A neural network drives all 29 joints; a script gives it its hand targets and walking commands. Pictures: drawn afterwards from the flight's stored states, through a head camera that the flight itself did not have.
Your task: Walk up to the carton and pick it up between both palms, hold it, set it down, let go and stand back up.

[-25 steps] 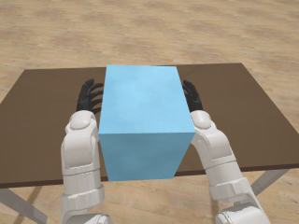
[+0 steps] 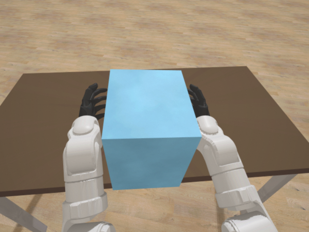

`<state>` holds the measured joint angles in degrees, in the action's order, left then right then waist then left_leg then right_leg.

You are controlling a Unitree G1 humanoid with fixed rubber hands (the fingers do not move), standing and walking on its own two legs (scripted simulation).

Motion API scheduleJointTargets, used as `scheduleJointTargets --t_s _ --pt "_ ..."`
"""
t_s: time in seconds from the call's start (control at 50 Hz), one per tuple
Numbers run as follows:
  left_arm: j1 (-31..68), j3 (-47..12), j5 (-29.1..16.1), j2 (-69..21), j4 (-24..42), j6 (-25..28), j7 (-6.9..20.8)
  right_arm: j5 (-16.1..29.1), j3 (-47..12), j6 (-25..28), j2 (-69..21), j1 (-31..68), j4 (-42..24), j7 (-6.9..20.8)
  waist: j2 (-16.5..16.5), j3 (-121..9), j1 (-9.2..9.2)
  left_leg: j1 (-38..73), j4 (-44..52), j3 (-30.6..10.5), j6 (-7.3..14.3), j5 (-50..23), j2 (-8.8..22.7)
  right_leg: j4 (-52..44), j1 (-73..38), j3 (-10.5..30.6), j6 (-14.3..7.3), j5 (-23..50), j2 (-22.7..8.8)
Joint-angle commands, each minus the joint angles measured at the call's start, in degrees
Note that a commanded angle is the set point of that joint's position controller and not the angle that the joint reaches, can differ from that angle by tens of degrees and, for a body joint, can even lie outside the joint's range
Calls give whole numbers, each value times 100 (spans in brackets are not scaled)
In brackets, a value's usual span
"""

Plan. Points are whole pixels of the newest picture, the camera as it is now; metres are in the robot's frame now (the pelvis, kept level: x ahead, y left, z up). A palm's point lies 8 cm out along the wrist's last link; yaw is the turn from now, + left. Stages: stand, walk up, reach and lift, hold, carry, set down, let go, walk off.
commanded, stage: hold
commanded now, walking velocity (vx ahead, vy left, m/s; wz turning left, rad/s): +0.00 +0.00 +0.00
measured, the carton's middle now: (146, 131) +0.32 +0.01 +0.12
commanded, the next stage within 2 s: none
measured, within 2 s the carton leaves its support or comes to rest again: neither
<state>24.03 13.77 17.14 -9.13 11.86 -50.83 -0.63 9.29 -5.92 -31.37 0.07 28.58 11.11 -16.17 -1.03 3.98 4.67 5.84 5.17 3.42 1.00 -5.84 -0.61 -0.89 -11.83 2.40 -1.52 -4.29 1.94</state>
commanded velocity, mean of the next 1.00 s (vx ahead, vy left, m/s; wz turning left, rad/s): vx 0.00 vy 0.00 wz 0.00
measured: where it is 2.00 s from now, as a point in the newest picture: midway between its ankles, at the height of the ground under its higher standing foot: outside the picture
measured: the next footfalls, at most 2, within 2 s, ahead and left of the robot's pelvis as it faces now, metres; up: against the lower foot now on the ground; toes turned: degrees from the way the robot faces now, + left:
none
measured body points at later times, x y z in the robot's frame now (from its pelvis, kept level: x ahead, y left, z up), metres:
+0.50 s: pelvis +0.01 +0.00 +0.00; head +0.00 +0.01 +0.45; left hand +0.36 +0.15 +0.16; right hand +0.38 -0.12 +0.15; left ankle +0.05 +0.11 -0.75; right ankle -0.04 -0.10 -0.75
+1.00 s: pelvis -0.01 +0.00 +0.00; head -0.03 +0.00 +0.45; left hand +0.36 +0.13 +0.17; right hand +0.37 -0.13 +0.16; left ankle +0.05 +0.11 -0.75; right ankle -0.04 -0.10 -0.75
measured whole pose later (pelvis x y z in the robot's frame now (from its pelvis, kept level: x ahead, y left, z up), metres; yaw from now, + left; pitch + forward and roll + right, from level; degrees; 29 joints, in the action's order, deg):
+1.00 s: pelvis -0.01 +0.00 +0.00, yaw -1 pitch -4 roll +0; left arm 30.7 17.3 17.2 -9.6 1.8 -45.0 -0.3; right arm 6.2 -2.2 -28.5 0.0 34.0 17.9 -14.8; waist -0.1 1.0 2.6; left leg 1.8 5.2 4.1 0.9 -7.1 0.5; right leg 2.3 -5.9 3.3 -2.0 -4.3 3.1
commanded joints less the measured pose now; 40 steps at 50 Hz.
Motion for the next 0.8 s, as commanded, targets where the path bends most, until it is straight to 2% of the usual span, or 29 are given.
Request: scheduleJointTargets --t_s 0.0,0.02,0.04,0.06,0.08,0.1,0.12,0.14,0.18,0.22,0.24,0.26,0.3,0.32,0.36,0.4,0.42,0.44,0.46,0.48,0.52,0.54,0.58,0.6,0.66,0.68,0.74,0.76,0.78 --pt "3328 -2778 -1131 -2375 518 250 790 422 -1645 540 -2595 3929 -2021 384 196 -2291 66 2155 -458 -469 150 -958 381 105 1449 -88 272 1240 -128" --pt "3555 -2724 -1110 -2316 388 327 774 388 -1590 559 -2653 4115 -1904 425 153 -2286 6 2088 -350 -454 231 -313 374 139 1580 -126 313 846 -174" --pt "3747 -2858 -1198 -2452 396 431 740 326 -1554 609 -2755 4217 -1925 457 281 -2550 68 1961 -319 -468 285 -2 403 189 1656 -149 318 534 -149" --pt "3852 -2782 -1114 -2405 259 520 687 275 -1546 642 -2805 4428 -1940 508 88 -2591 -33 1890 -388 -426 366 495 376 180 1842 -86 302 -3 -216" --pt "4057 -2764 -1159 -2518 101 649 645 174 -1520 702 -2913 4630 -1949 558 20 -2679 -39 1852 -416 -457 416 846 373 177 2201 -91 276 -324 -263" --pt "4203 -2655 -1094 -2485 -180 765 609 97 -1453 724 -2950 4774 -1765 607 -113 -2754 -35 1894 -507 -425 431 979 325 134 2357 -15 261 -619 -356" --pt "4126 -2457 -1004 -2419 -511 844 601 -60 -1346 719 -2965 4702 -1491 649 -409 -2524 -103 1901 -625 -447 452 943 319 92 2619 -37 274 -746 -373" --pt "4024 -2347 -970 -2456 -648 896 602 -176 -1211 749 -2938 4620 -1367 663 -433 -2664 -65 1917 -601 -469 466 805 321 88 2580 -59 283 -635 -326" --pt "4132 -2005 -704 -2295 -945 952 640 -217 -1020 743 -3013 4513 -664 704 -156 -2550 -216 1957 -704 -369 448 734 249 118 2633 57 237 -668 -356" --pt "3892 -1794 -604 -2235 -1179 952 643 -172 -1077 755 -3070 4325 -515 694 -203 -2476 -299 1834 -715 -394 438 226 263 64 2239 90 226 -61 -392" --pt "3790 -1634 -546 -2219 -1242 924 671 -157 -985 715 -3012 4248 -280 686 -85 -2414 -342 1925 -628 -350 448 108 286 97 2151 132 233 158 -362" --pt "3786 -1647 -564 -2220 -1235 889 701 -151 -836 703 -2899 4168 -112 683 158 -2338 -261 1878 -555 -338 401 13 267 145 2072 148 201 298 -329" --pt "3700 -1850 -654 -2312 -868 849 696 29 -961 757 -3007 4132 -417 641 515 -2663 -271 2143 -573 -310 336 -808 285 159 1651 66 205 1161 -282" --pt "3576 -2090 -808 -2518 -452 842 662 209 -1264 791 -3047 4169 -806 590 559 -3005 -293 2299 -666 -395 282 -1611 312 260 1455 33 204 1919 -199" --pt "3236 -2449 -1063 -2597 417 716 605 492 -1737 730 -3147 3787 -1503 484 447 -3593 -143 2867 -797 -448 164 -3022 306 392 1041 37 308 3189 -150" --pt "2924 -2574 -1018 -2416 544 516 634 461 -1714 592 -2826 3356 -1458 415 476 -3360 -53 2932 -929 -460 36 -3478 296 273 1068 38 301 3012 -69" --pt "2956 -2609 -1004 -2276 447 423 658 422 -1625 558 -2601 3366 -1357 415 491 -3085 -17 2836 -890 -436 6 -3363 276 227 1177 -4 315 2652 -58" --pt "2991 -2780 -1109 -2289 669 377 665 435 -1694 531 -2565 3365 -1511 421 414 -3027 76 2968 -864 -460 -30 -3356 327 110 1346 -65 275 2377 -50" --pt "2961 -2894 -1190 -2344 732 337 672 471 -1721 527 -2581 3351 -1726 417 513 -2827 152 2941 -902 -469 -52 -3283 341 76 1465 -52 284 2273 -94" --pt "2941 -2924 -1187 -2326 789 293 678 454 -1697 514 -2452 3364 -1698 424 534 -2738 126 2960 -865 -452 -31 -3305 360 -6 1561 -72 284 2048 -57" --pt "2818 -2893 -1187 -2360 651 194 693 417 -1671 507 -2497 3497 -1995 409 493 -2575 80 2809 -846 -494 -12 -3035 374 -16 1512 -96 244 2011 -57" --pt "2899 -2958 -1271 -2438 804 195 693 380 -1670 528 -2459 3674 -2232 410 354 -2807 145 2764 -851 -499 -23 -3003 357 -6 1289 -114 248 2020 -52" --pt "3109 -3124 -1367 -2440 1099 245 707 543 -1855 515 -2680 3729 -2433 418 318 -3171 175 2899 -775 -468 33 -2775 321 91 1221 -101 296 2134 -73" --pt "3120 -3065 -1419 -2435 1092 257 709 570 -1996 512 -2690 3790 -2603 422 159 -3220 85 2704 -719 -469 58 -2410 306 111 1021 -111 304 2223 -118" --pt "3306 -2921 -1314 -2418 679 372 735 390 -1907 510 -2800 3922 -2419 432 -89 -3009 -10 1867 -480 -432 230 -1090 285 227 889 -70 373 1809 -226" --pt "3381 -2757 -1143 -2293 374 373 775 291 -1705 461 -2772 3809 -1981 427 -64 -2515 -2 1718 -396 -408 278 -406 296 222 1106 -12 390 1248 -222" --pt "3510 -2034 -717 -1928 -663 400 864 4 -1118 400 -2665 3839 -906 534 -84 -1601 -194 1361 -312 -312 418 960 269 18 1688 35 351 -409 -305" --pt "3543 -1803 -598 -1914 -927 460 879 -73 -997 448 -2735 3925 -755 556 -187 -1311 -265 1309 -490 -315 416 1028 233 -76 2037 111 334 -727 -429" --pt "3647 -1628 -540 -1948 -1086 527 908 -167 -757 483 -2690 3952 -391 593 -92 -1380 -253 1511 -429 -259 417 1107 240 -124 2174 39 301 -929 -372"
